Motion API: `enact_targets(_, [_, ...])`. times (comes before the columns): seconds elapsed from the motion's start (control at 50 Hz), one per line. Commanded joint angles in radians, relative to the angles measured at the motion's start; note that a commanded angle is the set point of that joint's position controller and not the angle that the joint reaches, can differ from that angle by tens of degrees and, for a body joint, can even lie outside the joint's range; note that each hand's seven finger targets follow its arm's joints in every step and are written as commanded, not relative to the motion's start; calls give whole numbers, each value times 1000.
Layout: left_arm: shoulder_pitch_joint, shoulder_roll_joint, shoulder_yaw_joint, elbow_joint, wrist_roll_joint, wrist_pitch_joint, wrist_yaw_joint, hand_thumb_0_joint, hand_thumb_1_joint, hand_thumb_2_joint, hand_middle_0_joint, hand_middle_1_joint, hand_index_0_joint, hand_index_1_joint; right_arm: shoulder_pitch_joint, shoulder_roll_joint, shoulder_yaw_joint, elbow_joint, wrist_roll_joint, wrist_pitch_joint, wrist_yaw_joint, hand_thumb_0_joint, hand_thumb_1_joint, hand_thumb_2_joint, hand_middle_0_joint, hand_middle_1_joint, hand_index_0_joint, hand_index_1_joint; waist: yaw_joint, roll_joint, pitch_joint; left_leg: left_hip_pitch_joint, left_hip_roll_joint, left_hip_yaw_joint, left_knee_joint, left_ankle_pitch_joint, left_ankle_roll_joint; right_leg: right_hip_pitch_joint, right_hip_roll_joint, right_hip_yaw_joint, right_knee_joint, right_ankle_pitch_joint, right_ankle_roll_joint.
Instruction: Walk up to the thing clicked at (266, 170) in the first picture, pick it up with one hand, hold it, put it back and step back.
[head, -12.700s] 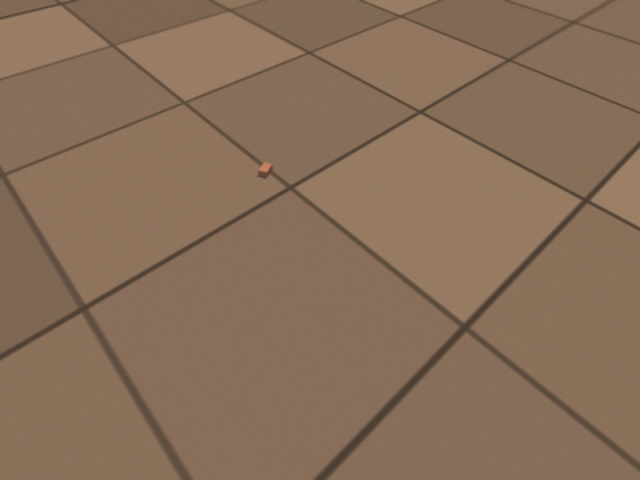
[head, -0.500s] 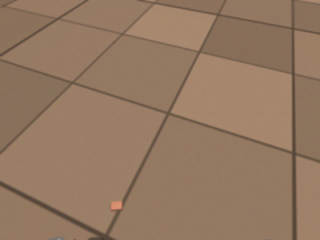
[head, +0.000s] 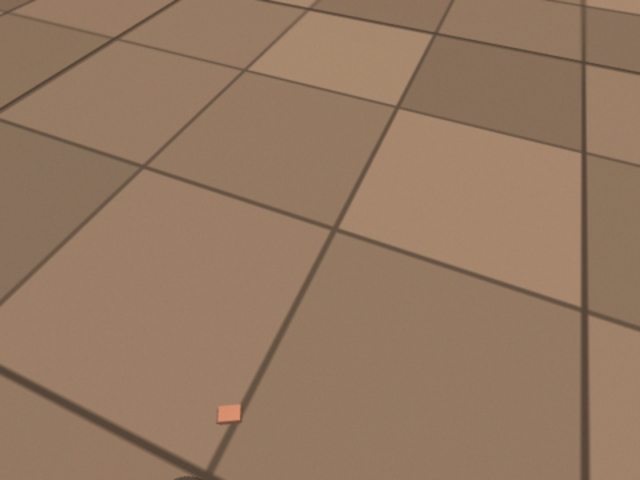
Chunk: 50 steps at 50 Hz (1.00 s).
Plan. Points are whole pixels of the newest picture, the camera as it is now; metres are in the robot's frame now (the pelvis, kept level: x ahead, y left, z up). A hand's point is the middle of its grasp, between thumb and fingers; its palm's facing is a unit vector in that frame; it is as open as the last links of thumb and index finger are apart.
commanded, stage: walk up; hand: left
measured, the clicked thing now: (230, 414) +0.40 +0.26 -0.76
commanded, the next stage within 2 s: none
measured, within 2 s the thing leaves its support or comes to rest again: neither
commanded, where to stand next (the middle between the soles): +0.01 +0.01 m, yaw +1 degrees
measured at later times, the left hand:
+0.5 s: hand out of the picture +0.05 +0.30 -0.17, palm faces -0.03 -0.95 -0.30, open 7.4 cm
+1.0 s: hand out of the picture +0.13 +0.25 -0.13, palm faces -0.03 -0.91 -0.42, open 7.4 cm
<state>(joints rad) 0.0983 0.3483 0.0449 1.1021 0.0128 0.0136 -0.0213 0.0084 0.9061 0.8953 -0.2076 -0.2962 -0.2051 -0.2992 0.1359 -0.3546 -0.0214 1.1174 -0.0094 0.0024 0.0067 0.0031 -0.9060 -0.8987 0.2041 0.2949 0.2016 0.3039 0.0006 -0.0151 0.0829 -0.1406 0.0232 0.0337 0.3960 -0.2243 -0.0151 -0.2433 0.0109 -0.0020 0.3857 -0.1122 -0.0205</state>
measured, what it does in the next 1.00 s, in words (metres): steps on the spot: right foot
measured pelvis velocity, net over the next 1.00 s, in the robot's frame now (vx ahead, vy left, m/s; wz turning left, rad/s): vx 0.01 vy -0.01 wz -0.01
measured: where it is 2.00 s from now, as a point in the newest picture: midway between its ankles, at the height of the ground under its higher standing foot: outside the picture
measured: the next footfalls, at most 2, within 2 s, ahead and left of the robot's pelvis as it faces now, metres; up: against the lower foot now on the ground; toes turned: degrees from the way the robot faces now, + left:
right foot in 0.72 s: +0.06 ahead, -0.12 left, +0.00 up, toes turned -3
left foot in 1.16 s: +0.06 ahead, +0.14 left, +0.00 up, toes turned -3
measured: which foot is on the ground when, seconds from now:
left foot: down 0.00-0.74, up 0.76-1.00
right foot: down 0.00-0.32, up 0.34-0.70, down 0.72-1.00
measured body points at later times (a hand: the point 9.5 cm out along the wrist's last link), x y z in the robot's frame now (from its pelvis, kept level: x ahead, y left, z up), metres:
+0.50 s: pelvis -0.04 +0.04 +0.00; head -0.01 +0.07 +0.44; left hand +0.06 +0.35 -0.15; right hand +0.00 -0.28 -0.11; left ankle -0.06 +0.14 -0.74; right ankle -0.02 -0.11 -0.71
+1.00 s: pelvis +0.01 -0.01 -0.01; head +0.04 -0.04 +0.44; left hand +0.13 +0.29 -0.10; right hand +0.06 -0.33 -0.15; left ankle +0.03 +0.15 -0.70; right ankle +0.02 -0.12 -0.74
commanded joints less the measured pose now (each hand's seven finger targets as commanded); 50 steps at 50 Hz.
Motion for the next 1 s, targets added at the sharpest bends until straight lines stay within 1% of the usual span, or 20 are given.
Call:
enact_targets(0.0, [-33,249,53,-82,-8,-7,17,0,900,900,-200,-300,-200,-300,-52,-263,-51,-77,8,-16,-19,0,-900,-900,200,300,200,300,15,24,-49,-61,112,-130,-27,215,60,48,-119,115,23,224,-33])
enact_targets(0.08, [-20,273,63,-129,-12,7,23,0,900,900,-200,-300,-200,-300,-10,-234,-59,-118,21,5,-25,0,-900,-900,200,300,200,300,8,-53,-183,-6,30,-52,221,199,49,43,-216,191,16,361,-120])
enact_targets(0.14, [-103,295,69,-195,12,20,28,0,900,900,-200,-300,-200,-300,51,-219,-70,-134,8,34,-23,0,-900,-900,200,300,200,300,-4,-188,-154,-64,-61,-43,528,-367,49,-83,-365,325,-50,247,-239])
enact_targets(0.16, [-122,292,70,-214,23,21,30,0,900,900,-200,-300,-200,-300,80,-214,-72,-140,8,40,-20,0,-900,-900,200,300,200,300,-9,-185,-144,-75,-40,-93,564,-397,54,-110,-366,317,-42,172,-250])
enact_targets(0.26, [-129,233,43,-231,27,26,20,0,900,900,-200,-300,-200,-300,179,-201,-77,-116,-15,-9,-14,0,-900,-900,200,300,200,300,-48,-82,-205,-2,-13,-57,-22,-139,45,-40,-193,173,124,-218,-121])
enact_targets(0.28, [-78,173,28,-235,14,38,10,0,900,900,-200,-300,-200,-300,127,-228,-81,-135,-43,-24,-18,0,-900,-900,200,300,200,300,-15,53,-148,46,82,-258,-174,-207,59,-175,-101,137,246,-314,-60])
enact_targets(0.3, [-42,151,26,-233,13,44,6,0,900,900,-200,-300,-200,-300,38,-336,-102,-177,-57,-37,-24,0,-900,-900,200,300,200,300,18,192,-76,10,288,-542,-239,-276,104,-312,32,92,383,-377,2])
enact_targets(0.32, [-79,251,59,-216,25,45,19,0,900,900,-200,-300,-200,-300,-13,-413,-116,-204,-41,-41,-25,0,-900,-900,200,300,200,300,-14,181,-29,-229,389,-608,-244,-316,207,-192,-20,195,475,-434,10])
enact_targets(0.36, [-30,243,64,-187,6,39,8,0,900,900,-200,-300,-200,-300,-93,-300,-86,-211,-38,-63,-32,0,-900,-900,200,300,200,300,50,62,5,-135,258,-367,-147,6,182,-167,9,226,540,-316,5])
enact_targets(0.4, [-1,231,55,-181,5,26,3,0,900,900,-200,-300,-200,-300,3,-278,-84,-205,-34,-79,-34,0,-900,-900,200,300,200,300,21,120,-79,83,213,-259,-94,186,130,-209,8,171,458,-281,13])
enact_targets(0.5, [-97,262,59,-244,18,-11,-19,0,900,900,-200,-300,-200,-300,213,-323,-127,-216,-34,-75,-12,0,-900,-900,200,300,200,300,-103,171,-11,287,254,-344,-169,-62,192,-380,3,115,414,-332,14])
enact_targets(0.6, [-26,243,56,-252,15,-45,-32,0,900,900,-200,-300,-200,-300,197,-322,-127,-286,-28,-67,7,0,-900,-900,200,300,200,300,-76,213,3,190,254,-255,-144,-20,236,-227,-39,17,271,-348,5])
enact_targets(0.68, [182,208,62,-190,11,-70,-7,0,900,900,-200,-300,-200,-300,108,-259,-92,-338,-5,-41,11,0,-900,-900,200,300,200,300,34,114,-74,-10,134,-78,129,300,139,169,13,-59,-52,-54,-13])
enact_targets(0.7, [234,252,76,-174,19,-77,9,0,900,900,-200,-300,-200,-300,129,-190,-65,-345,12,-37,7,0,-900,-900,200,300,200,300,63,-30,-139,-119,75,-38,295,192,87,313,-66,51,-59,34,-22])
enact_targets(0.72, [242,339,91,-202,23,-85,23,0,900,900,-200,-300,-200,-300,145,-127,-40,-369,17,-32,6,0,-900,-900,200,300,200,300,62,-243,-145,-338,-58,-32,483,-252,30,382,-324,450,-136,20,-103])
enact_targets(0.74, [179,367,85,-223,15,-81,22,0,900,900,-200,-300,-200,-300,167,-213,-66,-331,13,-11,-12,0,-900,-900,200,300,200,300,44,-112,-108,-285,-35,-156,574,-390,41,223,-406,508,-110,-28,-213])
enact_targets(0.76, [141,346,83,-241,6,-79,23,0,900,900,-200,-300,-200,-300,195,-244,-77,-304,12,-7,-15,0,-900,-900,200,300,200,300,26,-84,-61,-318,-29,-180,657,-382,43,194,-388,442,-88,-3,-251])
enact_targets(0.84, [87,287,59,-268,-3,-87,41,0,900,900,-200,-300,-200,-300,229,-235,-77,-259,4,8,-5,0,-900,-900,200,300,200,300,-7,-94,-11,-271,-4,-211,604,-231,18,86,-272,179,-72,247,-174])
enact_targets(0.92, [54,265,54,-287,-12,-75,55,0,900,900,-200,-300,-200,-300,205,-204,-68,-254,11,23,-12,0,-900,-900,200,300,200,300,-7,-135,-19,-210,-30,-152,541,-189,2,49,-270,98,34,666,-173])
enact_targets(0.98, [32,275,58,-311,-7,-45,61,0,900,900,-200,-300,-200,-300,165,-221,-75,-273,6,32,-21,0,-900,-900,200,300,200,300,2,-176,-45,-234,-44,-105,534,-207,11,57,-274,96,93,671,-184])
